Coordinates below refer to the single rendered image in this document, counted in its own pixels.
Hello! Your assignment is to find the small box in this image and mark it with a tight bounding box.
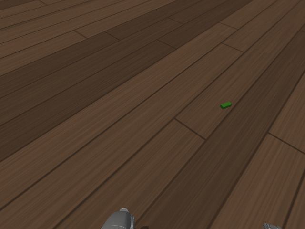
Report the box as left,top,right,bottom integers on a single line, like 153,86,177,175
220,102,232,109

